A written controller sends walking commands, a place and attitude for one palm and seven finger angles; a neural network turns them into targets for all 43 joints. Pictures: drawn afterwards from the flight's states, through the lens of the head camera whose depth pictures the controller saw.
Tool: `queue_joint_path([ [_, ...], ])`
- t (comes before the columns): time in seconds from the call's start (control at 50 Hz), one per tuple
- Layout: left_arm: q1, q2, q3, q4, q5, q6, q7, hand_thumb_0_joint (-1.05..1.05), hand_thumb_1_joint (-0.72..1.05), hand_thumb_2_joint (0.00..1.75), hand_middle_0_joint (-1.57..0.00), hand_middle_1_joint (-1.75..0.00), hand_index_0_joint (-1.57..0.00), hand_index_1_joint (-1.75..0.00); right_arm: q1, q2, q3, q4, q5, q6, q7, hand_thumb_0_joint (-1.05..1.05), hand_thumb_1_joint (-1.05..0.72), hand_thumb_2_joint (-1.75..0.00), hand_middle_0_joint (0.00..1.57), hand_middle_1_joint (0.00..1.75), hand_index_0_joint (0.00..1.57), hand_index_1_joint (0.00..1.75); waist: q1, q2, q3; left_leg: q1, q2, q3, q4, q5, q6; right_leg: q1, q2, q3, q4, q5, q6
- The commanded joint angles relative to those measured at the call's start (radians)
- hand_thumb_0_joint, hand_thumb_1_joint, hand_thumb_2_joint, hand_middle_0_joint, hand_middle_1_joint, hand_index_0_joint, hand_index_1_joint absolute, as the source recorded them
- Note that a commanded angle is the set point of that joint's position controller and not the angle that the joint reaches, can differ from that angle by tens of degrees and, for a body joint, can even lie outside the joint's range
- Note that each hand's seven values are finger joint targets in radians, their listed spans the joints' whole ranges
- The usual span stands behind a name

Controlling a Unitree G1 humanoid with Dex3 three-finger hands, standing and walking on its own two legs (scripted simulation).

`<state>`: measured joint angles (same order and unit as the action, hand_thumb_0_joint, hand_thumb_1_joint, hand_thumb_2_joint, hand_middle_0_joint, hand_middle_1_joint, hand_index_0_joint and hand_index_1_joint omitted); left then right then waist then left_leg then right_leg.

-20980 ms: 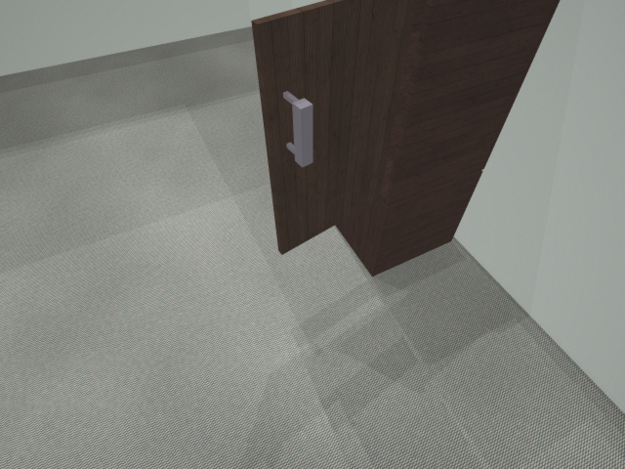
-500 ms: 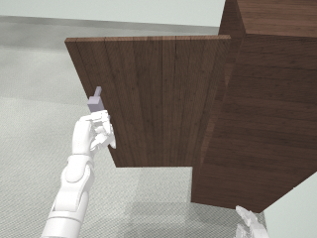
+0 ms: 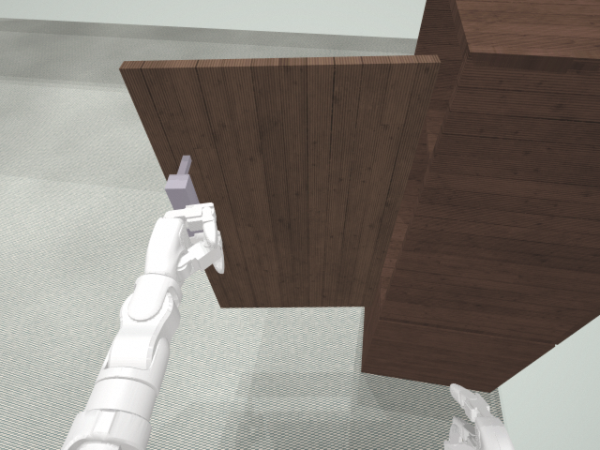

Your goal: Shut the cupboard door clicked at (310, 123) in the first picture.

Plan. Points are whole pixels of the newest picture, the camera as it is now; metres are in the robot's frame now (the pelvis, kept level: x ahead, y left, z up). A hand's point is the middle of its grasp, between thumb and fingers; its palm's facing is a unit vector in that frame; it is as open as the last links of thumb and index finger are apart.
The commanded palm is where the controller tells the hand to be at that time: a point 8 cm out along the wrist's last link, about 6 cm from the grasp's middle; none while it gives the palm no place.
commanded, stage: push the door shut along its arc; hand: left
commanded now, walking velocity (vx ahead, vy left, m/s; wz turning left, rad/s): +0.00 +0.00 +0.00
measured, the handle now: (193, 202) +0.43 +0.18 +0.08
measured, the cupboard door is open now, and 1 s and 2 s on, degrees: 99 83 59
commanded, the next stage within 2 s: pull the fist back off the door in 1.66 s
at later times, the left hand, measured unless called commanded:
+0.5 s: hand (217, 213) +0.41 +0.14 +0.09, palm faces -0.14 -0.99 -0.04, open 3.2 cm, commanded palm +0.41 +0.17 +0.09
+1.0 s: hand (262, 173) +0.49 +0.08 +0.09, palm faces -0.29 -0.96 -0.02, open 3.0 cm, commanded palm +0.48 +0.14 +0.09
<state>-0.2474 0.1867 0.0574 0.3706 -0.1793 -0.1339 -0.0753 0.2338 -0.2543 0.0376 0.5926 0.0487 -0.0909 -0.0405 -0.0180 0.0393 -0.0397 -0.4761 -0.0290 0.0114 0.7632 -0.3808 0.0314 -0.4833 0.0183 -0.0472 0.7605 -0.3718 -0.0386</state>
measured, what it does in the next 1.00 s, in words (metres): stands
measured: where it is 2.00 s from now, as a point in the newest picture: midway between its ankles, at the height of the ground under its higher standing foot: outside the picture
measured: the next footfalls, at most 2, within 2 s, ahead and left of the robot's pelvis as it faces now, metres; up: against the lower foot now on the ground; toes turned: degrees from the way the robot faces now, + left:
none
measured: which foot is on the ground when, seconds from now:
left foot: down 0.00-1.00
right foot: down 0.00-1.00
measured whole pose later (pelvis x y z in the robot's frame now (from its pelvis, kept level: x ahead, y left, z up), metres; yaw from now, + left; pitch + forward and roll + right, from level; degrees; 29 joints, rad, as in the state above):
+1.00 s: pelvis -0.01 +0.01 -0.02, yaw -2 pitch +15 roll +0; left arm -0.95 0.35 0.22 1.14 -0.13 -0.32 -0.29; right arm 0.39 -0.29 0.02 0.66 0.03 -0.07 -0.01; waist -0.16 0.03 -0.07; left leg -0.74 -0.02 0.04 0.88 -0.40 0.04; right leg -0.75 0.03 -0.02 0.86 -0.37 -0.03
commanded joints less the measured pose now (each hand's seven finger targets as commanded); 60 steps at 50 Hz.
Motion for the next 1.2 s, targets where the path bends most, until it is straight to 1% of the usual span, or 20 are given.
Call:
queue_joint_path([
  [0.0, -0.472, 0.173, 0.107, -0.257, -0.024, -0.138, 0.001, 0.00, 0.90, 0.90, -1.30, -1.50, -1.30, -1.50, -0.035, -0.116, -0.047, -0.120, -0.006, -0.063, -0.017, 0.00, -0.90, -0.90, 0.20, 0.30, 0.20, 0.30, -0.011, -0.046, -0.349, 0.118, 0.012, -0.035, -0.082, 0.242, 0.001, 0.157, -0.021, 0.049, -0.091, 0.314, 0.014],
  [0.06, -0.496, 0.143, 0.076, -0.176, -0.011, -0.165, -0.011, 0.00, 0.90, 0.90, -1.30, -1.50, -1.30, -1.50, -0.025, -0.113, -0.046, -0.100, -0.004, -0.066, -0.009, 0.00, -0.90, -0.90, 0.20, 0.30, 0.20, 0.30, -0.022, -0.037, -0.318, 0.102, 0.013, -0.035, -0.084, 0.234, -0.002, 0.121, -0.019, 0.045, -0.082, 0.307, 0.013],
  [0.1, -0.508, 0.181, 0.101, -0.136, -0.008, -0.172, -0.022, 0.00, 0.90, 0.90, -1.30, -1.50, -1.30, -1.50, -0.012, -0.124, -0.053, -0.096, -0.006, -0.066, -0.010, 0.00, -0.90, -0.90, 0.20, 0.30, 0.20, 0.30, -0.019, -0.045, -0.331, 0.105, 0.015, -0.037, -0.081, 0.248, 0.000, 0.128, -0.018, 0.044, -0.080, 0.319, 0.012],
  [0.14, -0.578, 0.165, 0.072, -0.124, -0.009, -0.177, -0.040, 0.00, 0.90, 0.90, -1.30, -1.50, -1.30, -1.50, -0.014, -0.123, -0.051, -0.089, 0.000, -0.064, -0.009, 0.00, -0.90, -0.90, 0.20, 0.30, 0.20, 0.30, -0.039, -0.019, -0.321, 0.113, 0.014, -0.037, -0.082, 0.233, 0.000, 0.101, -0.019, 0.044, -0.086, 0.305, 0.012],
  [0.2, -0.662, 0.196, 0.085, -0.070, -0.014, -0.184, -0.058, 0.00, 0.90, 0.90, -1.30, -1.50, -1.30, -1.50, 0.002, -0.135, -0.053, -0.075, 0.000, -0.060, -0.015, 0.00, -0.90, -0.90, 0.20, 0.30, 0.20, 0.30, -0.052, -0.044, -0.318, 0.110, 0.016, -0.051, -0.088, 0.195, 0.001, 0.081, -0.013, 0.041, -0.093, 0.252, 0.011],
  [0.26, -0.757, 0.145, 0.040, 0.011, -0.024, -0.184, -0.083, 0.00, 0.90, 0.90, -1.30, -1.50, -1.30, -1.50, 0.010, -0.133, -0.053, -0.059, 0.005, -0.062, -0.016, 0.00, -0.90, -0.90, 0.20, 0.30, 0.20, 0.30, -0.076, -0.035, -0.298, 0.112, 0.015, -0.054, -0.088, 0.161, 0.000, 0.034, -0.009, 0.038, -0.100, 0.217, 0.012],
  [0.4, -0.919, 0.181, 0.044, 0.177, -0.018, -0.216, -0.132, 0.00, 0.90, 0.90, -1.30, -1.50, -1.30, -1.50, 0.065, -0.156, -0.060, -0.024, 0.002, -0.062, -0.013, 0.00, -0.90, -0.90, 0.20, 0.30, 0.20, 0.30, -0.099, -0.031, -0.361, 0.123, 0.015, -0.079, -0.072, 0.160, -0.002, -0.016, -0.003, 0.028, -0.077, 0.193, 0.006],
  [0.48, -1.014, 0.164, 0.019, 0.257, -0.016, -0.238, -0.159, 0.00, 0.90, 0.90, -1.30, -1.50, -1.30, -1.50, 0.086, -0.162, -0.061, -0.009, 0.003, -0.065, -0.006, 0.00, -0.90, -0.90, 0.20, 0.30, 0.20, 0.30, -0.114, 0.016, -0.367, 0.145, 0.019, -0.096, -0.064, 0.168, -0.010, -0.086, 0.000, 0.018, -0.058, 0.176, -0.001],
  [0.54, -1.080, 0.129, -0.004, 0.328, -0.019, -0.245, -0.170, 0.00, 0.90, 0.90, -1.30, -1.50, -1.30, -1.50, 0.112, -0.167, -0.065, 0.008, 0.001, -0.066, -0.001, 0.00, -0.90, -0.90, 0.20, 0.30, 0.20, 0.30, -0.130, 0.006, -0.366, 0.153, 0.021, -0.110, -0.057, 0.170, -0.010, -0.131, 0.003, 0.011, -0.051, 0.162, -0.001],
  [0.6, -1.107, 0.193, 0.048, 0.386, -0.018, -0.248, -0.178, 0.00, 0.90, 0.90, -1.30, -1.50, -1.30, -1.50, 0.140, -0.183, -0.069, 0.019, -0.004, -0.059, -0.001, 0.00, -0.90, -0.90, 0.20, 0.30, 0.20, 0.30, -0.134, -0.035, -0.389, 0.129, 0.020, -0.109, -0.046, 0.181, -0.006, -0.121, 0.005, 0.013, -0.044, 0.178, 0.000],
  [0.66, -1.137, 0.170, 0.038, 0.447, -0.015, -0.248, -0.185, 0.00, 0.90, 0.90, -1.30, -1.50, -1.30, -1.50, 0.151, -0.178, -0.067, 0.023, -0.006, -0.056, 0.005, 0.00, -0.90, -0.90, 0.20, 0.30, 0.20, 0.30, -0.139, -0.020, -0.390, 0.111, 0.021, -0.106, -0.038, 0.176, -0.007, -0.146, 0.005, 0.014, -0.036, 0.169, 0.001],
  [0.7, -1.129, 0.259, 0.112, 0.502, -0.007, -0.244, -0.183, 0.00, 0.90, 0.90, -1.30, -1.50, -1.30, -1.50, 0.175, -0.191, -0.067, 0.030, -0.012, -0.048, 0.006, 0.00, -0.90, -0.90, 0.20, 0.30, 0.20, 0.30, -0.127, -0.038, -0.389, 0.071, 0.019, -0.106, -0.032, 0.175, -0.005, -0.126, 0.008, 0.019, -0.028, 0.175, -0.001],
  [0.78, -1.162, 0.260, 0.121, 0.512, 0.000, -0.249, -0.187, 0.00, 0.90, 0.90, -1.30, -1.50, -1.30, -1.50, 0.191, -0.184, -0.067, 0.013, -0.016, -0.041, 0.016, 0.00, -0.90, -0.90, 0.20, 0.30, 0.20, 0.30, -0.130, -0.012, -0.433, 0.054, 0.017, -0.093, -0.015, 0.213, -0.006, -0.113, 0.006, 0.026, -0.011, 0.219, 0.001],
  [0.8, -1.149, 0.307, 0.162, 0.543, 0.005, -0.250, -0.184, 0.00, 0.90, 0.90, -1.30, -1.50, -1.30, -1.50, 0.207, -0.191, -0.067, 0.017, -0.019, -0.035, 0.016, 0.00, -0.90, -0.90, 0.20, 0.30, 0.20, 0.30, -0.122, -0.026, -0.438, 0.041, 0.016, -0.093, -0.008, 0.228, -0.004, -0.100, 0.008, 0.028, -0.006, 0.234, 0.001],
  [0.86, -1.157, 0.339, 0.183, 0.592, 0.018, -0.242, -0.192, 0.00, 0.90, 0.90, -1.30, -1.50, -1.30, -1.50, 0.224, -0.190, -0.066, 0.009, -0.019, -0.021, 0.022, 0.00, -0.90, -0.90, 0.20, 0.30, 0.20, 0.30, -0.138, -0.047, -0.424, -0.029, 0.015, -0.075, 0.007, 0.202, 0.002, -0.089, 0.008, 0.042, -0.006, 0.243, 0.009],
  [0.9, -1.163, 0.417, 0.241, 0.589, 0.032, -0.248, -0.195, 0.00, 0.90, 0.90, -1.30, -1.50, -1.30, -1.50, 0.244, -0.197, -0.071, 0.006, -0.024, -0.010, 0.019, 0.00, -0.90, -0.90, 0.20, 0.30, 0.20, 0.30, -0.124, -0.038, -0.470, -0.051, 0.011, -0.065, 0.020, 0.227, 0.007, -0.042, 0.008, 0.054, 0.006, 0.286, 0.008],
  [0.96, -1.167, 0.398, 0.220, 0.564, 0.032, -0.250, -0.220, 0.00, 0.90, 0.90, -1.30, -1.50, -1.30, -1.50, 0.250, -0.188, -0.070, -0.013, -0.022, 0.000, 0.022, 0.00, -0.90, -0.90, 0.20, 0.30, 0.20, 0.30, -0.126, -0.006, -0.513, -0.039, 0.012, -0.056, 0.033, 0.277, 0.005, -0.020, 0.007, 0.060, 0.011, 0.350, 0.011],
  [1.04, -1.229, 0.399, 0.203, 0.585, 0.023, -0.237, -0.254, 0.00, 0.90, 0.90, -1.30, -1.50, -1.30, -1.50, 0.273, -0.195, -0.076, 0.001, -0.017, 0.016, 0.015, 0.00, -0.90, -0.90, 0.20, 0.30, 0.20, 0.30, -0.167, -0.049, -0.474, -0.064, 0.016, -0.050, 0.047, 0.255, 0.015, -0.041, 0.013, 0.066, -0.006, 0.352, 0.019],
  [1.16, -1.325, 0.372, 0.158, 0.594, 0.009, -0.220, -0.290, 0.00, 0.90, 0.90, -1.30, -1.50, -1.30, -1.50, 0.282, -0.198, -0.074, 0.023, -0.018, 0.018, 0.007, 0.00, -0.90, -0.90, 0.20, 0.30, 0.20, 0.30, -0.194, 0.017, -0.480, -0.025, 0.016, -0.065, 0.062, 0.242, 0.015, -0.107, 0.017, 0.060, -0.010, 0.309, 0.015],
  [1.18, -1.357, 0.328, 0.115, 0.599, 0.007, -0.216, -0.295, 0.00, 0.90, 0.90, -1.30, -1.50, -1.30, -1.50, 0.278, -0.195, -0.071, 0.028, -0.017, 0.016, 0.006, 0.00, -0.90, -0.90, 0.20, 0.30, 0.20, 0.30, -0.217, 0.020, -0.462, -0.019, 0.017, -0.067, 0.063, 0.229, 0.016, -0.139, 0.017, 0.057, -0.014, 0.290, 0.017],
])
